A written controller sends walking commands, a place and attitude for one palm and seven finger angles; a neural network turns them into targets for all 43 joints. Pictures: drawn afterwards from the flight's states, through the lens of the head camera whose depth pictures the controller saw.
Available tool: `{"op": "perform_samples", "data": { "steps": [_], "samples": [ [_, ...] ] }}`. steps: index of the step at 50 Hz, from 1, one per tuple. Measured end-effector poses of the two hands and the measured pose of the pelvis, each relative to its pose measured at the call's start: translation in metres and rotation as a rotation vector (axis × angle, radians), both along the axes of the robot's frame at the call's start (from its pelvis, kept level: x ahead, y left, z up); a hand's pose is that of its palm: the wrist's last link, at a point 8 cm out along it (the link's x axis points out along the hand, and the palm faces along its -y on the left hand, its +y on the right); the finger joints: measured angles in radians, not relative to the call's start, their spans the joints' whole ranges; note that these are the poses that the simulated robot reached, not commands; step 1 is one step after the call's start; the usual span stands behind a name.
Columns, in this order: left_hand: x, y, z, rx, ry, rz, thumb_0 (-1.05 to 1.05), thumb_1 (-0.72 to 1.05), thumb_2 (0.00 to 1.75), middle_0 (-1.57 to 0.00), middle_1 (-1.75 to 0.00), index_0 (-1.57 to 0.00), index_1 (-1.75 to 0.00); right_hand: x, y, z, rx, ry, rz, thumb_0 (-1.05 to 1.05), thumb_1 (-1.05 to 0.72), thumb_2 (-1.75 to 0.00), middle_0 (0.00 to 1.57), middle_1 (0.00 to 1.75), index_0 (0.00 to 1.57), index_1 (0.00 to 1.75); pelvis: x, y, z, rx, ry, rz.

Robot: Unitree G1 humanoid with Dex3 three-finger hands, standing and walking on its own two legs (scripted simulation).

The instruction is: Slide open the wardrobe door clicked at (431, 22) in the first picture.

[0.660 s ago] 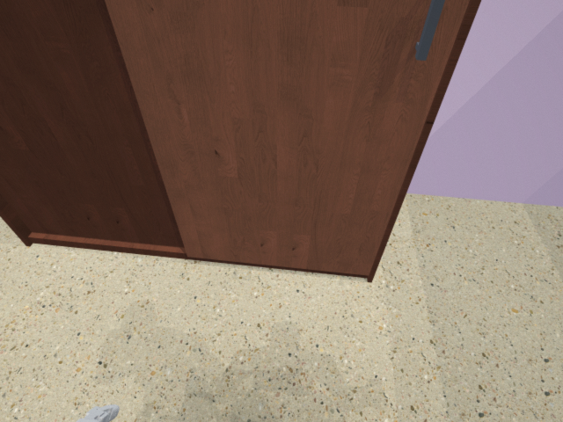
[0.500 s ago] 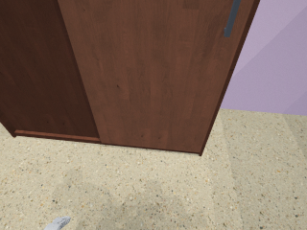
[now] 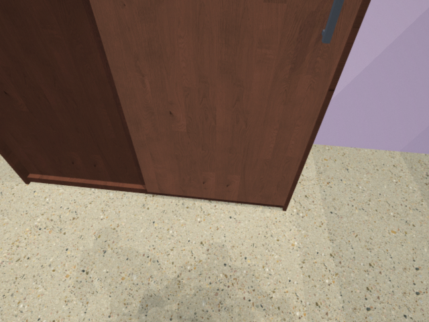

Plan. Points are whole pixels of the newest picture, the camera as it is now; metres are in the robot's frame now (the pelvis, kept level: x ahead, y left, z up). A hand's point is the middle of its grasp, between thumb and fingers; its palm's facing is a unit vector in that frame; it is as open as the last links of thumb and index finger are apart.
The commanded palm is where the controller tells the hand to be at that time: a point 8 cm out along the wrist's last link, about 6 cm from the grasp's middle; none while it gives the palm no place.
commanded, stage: stand and wait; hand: right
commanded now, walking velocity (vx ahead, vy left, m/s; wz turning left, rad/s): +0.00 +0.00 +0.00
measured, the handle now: (333, 11) +0.82 -0.26 +0.24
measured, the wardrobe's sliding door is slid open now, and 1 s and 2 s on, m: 0.00 0.00 0.00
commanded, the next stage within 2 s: look at it before walking up in 0.16 s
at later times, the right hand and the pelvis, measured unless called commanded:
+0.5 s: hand out of the picture +0.08 -0.24 -0.15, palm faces -0.04 +0.94 -0.33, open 7.4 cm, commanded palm none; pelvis +0.01 +0.00 +0.00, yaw +0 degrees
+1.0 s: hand out of the picture +0.08 -0.24 -0.16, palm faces -0.02 +0.94 -0.33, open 7.4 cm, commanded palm none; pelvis +0.02 +0.00 +0.00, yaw -1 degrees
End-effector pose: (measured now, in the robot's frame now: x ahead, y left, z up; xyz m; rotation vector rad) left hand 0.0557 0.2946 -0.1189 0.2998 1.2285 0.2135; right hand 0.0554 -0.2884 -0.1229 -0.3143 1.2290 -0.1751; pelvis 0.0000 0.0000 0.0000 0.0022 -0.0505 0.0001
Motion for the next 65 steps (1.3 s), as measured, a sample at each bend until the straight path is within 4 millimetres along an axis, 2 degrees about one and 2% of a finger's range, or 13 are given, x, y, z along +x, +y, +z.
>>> {"op": "perform_samples", "data": {
  "steps": [7,18,40,49,53,57,62,65],
  "samples": [
    [-0.001,0.000,-0.001,-0.006,0.001,0.001,0.01,0.90,0.89,-0.20,-0.30,-0.20,-0.30,0.007,-0.001,0.003,-0.006,-0.020,0.005,0.01,-0.90,-0.90,0.20,0.30,0.20,0.30,-0.001,0.001,0.001,-0.001,0.001,0.000],
    [0.009,-0.002,0.000,-0.010,-0.016,-0.008,0.01,0.90,0.89,-0.20,-0.30,-0.20,-0.30,0.017,0.000,0.005,-0.005,-0.035,0.011,0.01,-0.90,-0.90,0.20,0.30,0.20,0.30,0.002,0.001,0.002,-0.001,0.006,0.000],
    [0.032,-0.001,0.004,-0.002,-0.031,-0.028,0.01,0.90,0.89,-0.20,-0.30,-0.20,-0.30,0.019,0.000,0.004,-0.003,-0.016,-0.005,0.01,-0.90,-0.90,0.20,0.30,0.20,0.30,0.012,0.002,0.003,-0.001,0.007,-0.005],
    [0.035,-0.003,0.003,-0.004,-0.025,-0.033,0.01,0.90,0.90,-0.20,-0.30,-0.20,-0.30,0.019,0.002,0.003,-0.003,-0.011,-0.015,0.01,-0.90,-0.90,0.20,0.29,0.20,0.30,0.016,0.002,0.003,0.001,0.012,-0.009],
    [0.028,-0.016,-0.005,-0.026,0.017,-0.033,0.01,0.90,0.90,-0.20,-0.30,-0.20,-0.30,0.011,0.011,-0.005,0.032,0.012,-0.040,0.01,-0.90,-0.90,0.20,0.29,0.20,0.30,0.025,-0.001,0.000,0.008,0.023,-0.014],
    [0.017,-0.039,-0.011,-0.048,0.087,-0.030,0.01,0.90,0.90,-0.20,-0.30,-0.20,-0.30,-0.005,0.016,-0.019,0.090,0.042,-0.100,0.00,-0.90,-0.90,0.20,0.29,0.20,0.30,0.041,-0.013,-0.002,0.018,0.033,-0.039],
    [0.013,-0.075,-0.018,-0.059,0.120,-0.008,0.01,0.90,0.90,-0.20,-0.30,-0.20,-0.30,-0.026,0.008,-0.041,0.151,0.136,-0.161,0.00,-0.90,-0.90,0.20,0.29,0.20,0.30,0.065,-0.040,-0.013,0.013,0.024,-0.057],
    [0.005,-0.098,-0.018,-0.076,0.127,0.043,0.01,0.90,0.90,-0.20,-0.30,-0.20,-0.30,-0.021,0.003,-0.039,0.163,0.203,-0.148,0.01,-0.90,-0.90,0.20,0.29,0.20,0.30,0.081,-0.053,-0.010,0.011,0.023,-0.034]
  ]
}}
